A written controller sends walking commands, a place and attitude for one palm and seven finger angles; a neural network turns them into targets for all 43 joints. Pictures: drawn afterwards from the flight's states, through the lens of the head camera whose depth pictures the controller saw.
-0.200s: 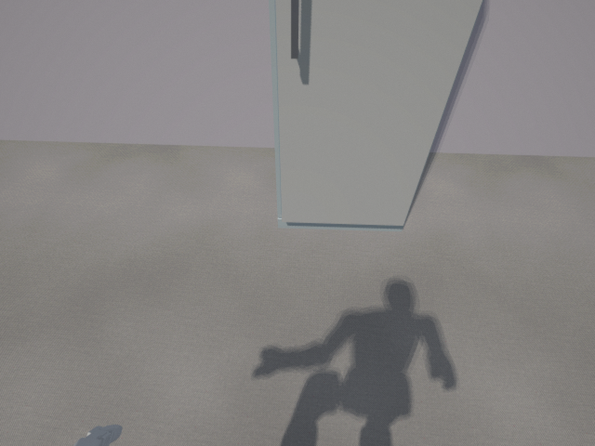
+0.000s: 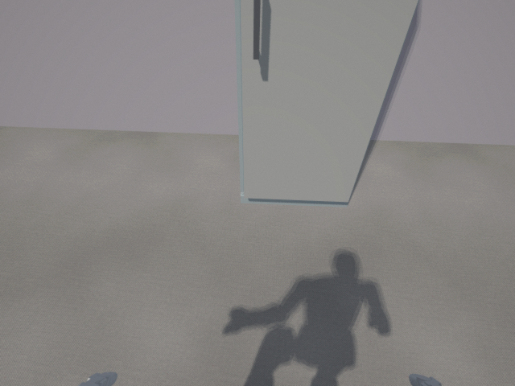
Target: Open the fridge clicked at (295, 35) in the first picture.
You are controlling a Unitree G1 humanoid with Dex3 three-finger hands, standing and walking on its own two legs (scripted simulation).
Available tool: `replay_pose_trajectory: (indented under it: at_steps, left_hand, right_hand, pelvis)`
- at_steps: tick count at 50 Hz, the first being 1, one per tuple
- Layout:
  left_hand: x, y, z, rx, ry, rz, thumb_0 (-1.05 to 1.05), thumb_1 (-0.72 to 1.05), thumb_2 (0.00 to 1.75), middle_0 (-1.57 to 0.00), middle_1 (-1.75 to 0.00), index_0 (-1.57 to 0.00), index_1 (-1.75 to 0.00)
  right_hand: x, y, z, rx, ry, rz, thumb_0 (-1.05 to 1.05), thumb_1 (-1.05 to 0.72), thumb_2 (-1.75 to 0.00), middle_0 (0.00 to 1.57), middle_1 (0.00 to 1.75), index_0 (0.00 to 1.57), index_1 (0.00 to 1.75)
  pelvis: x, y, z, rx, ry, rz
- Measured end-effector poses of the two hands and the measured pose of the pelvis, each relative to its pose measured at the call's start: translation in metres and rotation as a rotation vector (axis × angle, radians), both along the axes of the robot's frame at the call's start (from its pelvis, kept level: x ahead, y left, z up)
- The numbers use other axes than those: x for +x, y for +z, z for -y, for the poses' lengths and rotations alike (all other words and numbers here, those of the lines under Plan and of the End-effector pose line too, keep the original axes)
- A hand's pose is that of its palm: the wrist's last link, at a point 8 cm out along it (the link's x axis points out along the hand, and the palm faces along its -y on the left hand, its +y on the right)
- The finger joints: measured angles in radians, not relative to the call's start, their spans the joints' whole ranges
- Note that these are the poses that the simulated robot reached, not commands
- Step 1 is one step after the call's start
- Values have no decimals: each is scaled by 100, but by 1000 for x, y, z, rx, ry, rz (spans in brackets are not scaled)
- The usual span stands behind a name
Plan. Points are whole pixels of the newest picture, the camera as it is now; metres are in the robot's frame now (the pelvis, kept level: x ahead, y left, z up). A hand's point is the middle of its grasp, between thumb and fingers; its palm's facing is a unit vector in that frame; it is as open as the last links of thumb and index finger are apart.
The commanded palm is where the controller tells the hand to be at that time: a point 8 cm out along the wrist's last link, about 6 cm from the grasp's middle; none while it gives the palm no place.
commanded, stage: stand and wait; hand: left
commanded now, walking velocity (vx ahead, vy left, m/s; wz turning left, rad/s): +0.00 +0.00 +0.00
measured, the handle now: (257, 16) +1.06 +0.07 +0.17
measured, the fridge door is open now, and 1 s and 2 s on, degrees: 0 0 0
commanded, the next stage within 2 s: look at it before walking up in 0.66 s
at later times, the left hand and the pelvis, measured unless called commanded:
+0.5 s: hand out of the picture +0.05 +0.24 -0.15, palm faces -0.02 -0.94 -0.33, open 7.4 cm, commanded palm none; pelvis -0.02 -0.01 +0.01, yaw +0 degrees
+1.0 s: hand out of the picture +0.06 +0.23 -0.15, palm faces -0.03 -0.94 -0.33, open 7.4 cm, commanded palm none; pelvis -0.01 -0.02 +0.01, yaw +0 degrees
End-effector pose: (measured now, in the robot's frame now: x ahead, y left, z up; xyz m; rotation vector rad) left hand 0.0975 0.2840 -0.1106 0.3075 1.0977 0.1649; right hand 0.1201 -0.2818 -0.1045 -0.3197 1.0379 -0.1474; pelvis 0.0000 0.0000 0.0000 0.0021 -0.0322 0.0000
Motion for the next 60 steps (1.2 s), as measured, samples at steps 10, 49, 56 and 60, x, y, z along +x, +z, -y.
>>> replay_pose_trajectory:
  at_steps: [10,49,56,60]
  left_hand:
    - [-32,-7,4,-7,25,-81,1,90,90,-20,-30,-20,-30]
    - [-41,-3,11,6,25,-113,1,90,90,-20,-30,-20,-30]
    - [-38,-2,12,8,27,-109,1,90,90,-20,-30,-20,-30]
    - [-37,-1,12,10,29,-107,1,90,90,-20,-30,-20,-30]
  right_hand:
    - [-29,-4,10,-9,-26,-80,0,-90,-90,21,30,21,30]
    - [-64,-10,25,-4,-72,-166,0,-90,-90,20,30,21,30]
    - [-58,-8,27,-6,-68,-156,0,-90,-90,20,30,21,30]
    - [-55,-8,28,-7,-66,-150,0,-90,-90,20,30,21,30]
  pelvis:
    - [-7,3,5,0,0,2]
    - [-13,7,16,1,-7,-2]
    - [-10,7,17,1,-7,-1]
    - [-9,7,18,1,-7,0]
